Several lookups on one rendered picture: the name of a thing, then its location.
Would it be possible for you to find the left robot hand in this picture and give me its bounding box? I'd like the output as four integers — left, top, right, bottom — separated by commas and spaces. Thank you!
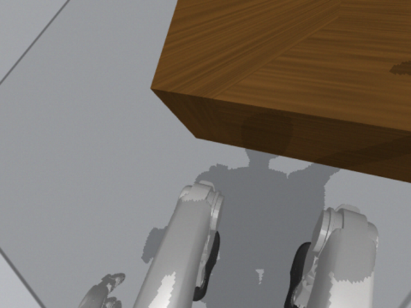
78, 273, 125, 308

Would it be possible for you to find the right robot foot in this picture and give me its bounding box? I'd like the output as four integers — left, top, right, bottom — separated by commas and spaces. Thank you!
284, 242, 311, 308

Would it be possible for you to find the left robot foot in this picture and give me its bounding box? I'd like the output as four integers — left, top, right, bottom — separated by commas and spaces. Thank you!
193, 231, 220, 302

